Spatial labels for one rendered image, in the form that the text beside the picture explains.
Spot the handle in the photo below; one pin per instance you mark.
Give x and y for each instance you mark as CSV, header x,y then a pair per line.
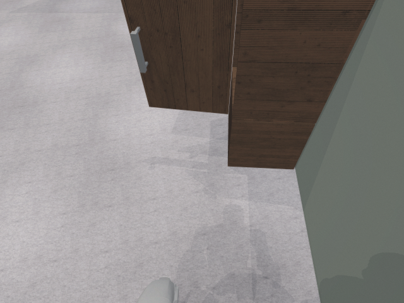
x,y
138,50

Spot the cupboard door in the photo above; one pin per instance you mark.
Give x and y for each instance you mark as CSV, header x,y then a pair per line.
x,y
188,45

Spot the robot left thigh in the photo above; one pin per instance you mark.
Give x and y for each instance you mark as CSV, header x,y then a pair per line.
x,y
160,291

